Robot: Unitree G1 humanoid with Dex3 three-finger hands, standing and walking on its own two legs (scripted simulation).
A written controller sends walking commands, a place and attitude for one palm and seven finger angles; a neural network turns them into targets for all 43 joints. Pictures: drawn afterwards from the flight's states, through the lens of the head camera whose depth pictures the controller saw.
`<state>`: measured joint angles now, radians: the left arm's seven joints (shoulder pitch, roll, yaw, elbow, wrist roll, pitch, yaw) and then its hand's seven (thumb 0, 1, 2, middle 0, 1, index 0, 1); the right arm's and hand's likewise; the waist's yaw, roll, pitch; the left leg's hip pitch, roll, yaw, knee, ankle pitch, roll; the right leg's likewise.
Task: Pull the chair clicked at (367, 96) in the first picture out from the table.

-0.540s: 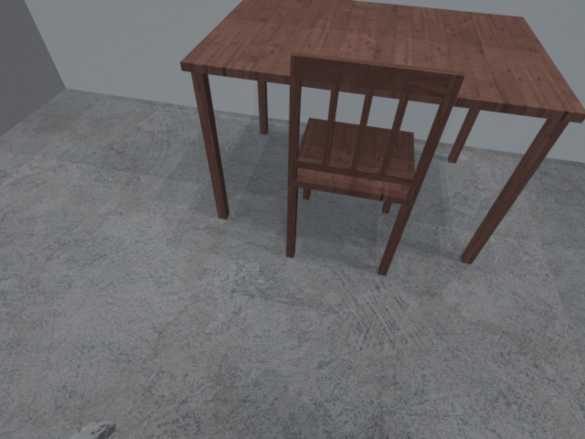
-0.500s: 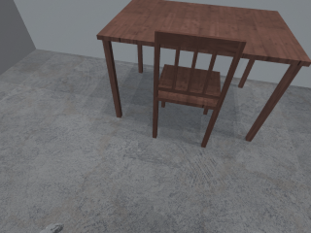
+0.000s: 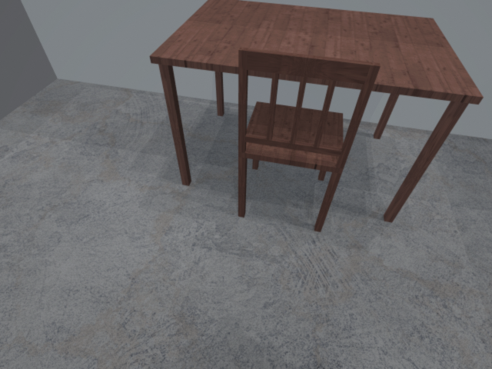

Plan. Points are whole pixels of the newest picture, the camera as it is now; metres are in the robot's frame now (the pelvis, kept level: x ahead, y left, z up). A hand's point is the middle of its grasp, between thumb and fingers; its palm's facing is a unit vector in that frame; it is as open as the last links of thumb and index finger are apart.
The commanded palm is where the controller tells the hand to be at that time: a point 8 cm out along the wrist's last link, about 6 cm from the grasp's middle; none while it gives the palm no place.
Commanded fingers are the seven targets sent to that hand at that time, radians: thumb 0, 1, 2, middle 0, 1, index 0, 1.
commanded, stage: stand and wait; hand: left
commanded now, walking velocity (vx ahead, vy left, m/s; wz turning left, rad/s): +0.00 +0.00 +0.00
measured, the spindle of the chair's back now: (298, 111) +0.96 -0.13 -0.11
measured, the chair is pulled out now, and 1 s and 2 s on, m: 0.00 0.00 0.00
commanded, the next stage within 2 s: look at it before walking up in 0.28 s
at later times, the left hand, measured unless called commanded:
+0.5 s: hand out of the picture +0.07 +0.23 -0.15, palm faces -0.03 -0.94 -0.33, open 7.4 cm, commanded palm none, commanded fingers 0.00 0.90 0.90 -0.20 -0.30 -0.20 -0.30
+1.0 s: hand out of the picture +0.08 +0.24 -0.15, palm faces -0.02 -0.94 -0.33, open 7.4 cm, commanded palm none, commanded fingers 0.00 0.90 0.90 -0.20 -0.30 -0.20 -0.30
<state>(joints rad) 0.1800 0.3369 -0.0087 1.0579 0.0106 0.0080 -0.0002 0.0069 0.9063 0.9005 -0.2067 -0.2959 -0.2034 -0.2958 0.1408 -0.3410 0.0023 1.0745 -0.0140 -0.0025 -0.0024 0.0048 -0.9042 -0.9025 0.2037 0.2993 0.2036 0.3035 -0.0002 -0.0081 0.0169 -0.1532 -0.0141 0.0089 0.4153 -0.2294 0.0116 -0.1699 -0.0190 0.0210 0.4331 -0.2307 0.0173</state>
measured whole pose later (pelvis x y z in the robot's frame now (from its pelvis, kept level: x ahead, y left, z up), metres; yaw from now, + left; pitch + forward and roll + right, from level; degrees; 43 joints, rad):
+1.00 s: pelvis +0.01 -0.01 +0.00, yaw +0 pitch -1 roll +0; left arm 0.15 0.34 0.00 1.09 0.01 0.00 0.00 0.01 0.91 0.90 -0.21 -0.30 -0.20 -0.30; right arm 0.12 -0.33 0.01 1.12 -0.01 -0.01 -0.01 0.00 -0.90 -0.90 0.20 0.30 0.20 0.30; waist 0.00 -0.01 0.02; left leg -0.13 0.00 0.00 0.36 -0.21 -0.01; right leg -0.15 0.00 0.01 0.38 -0.21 0.00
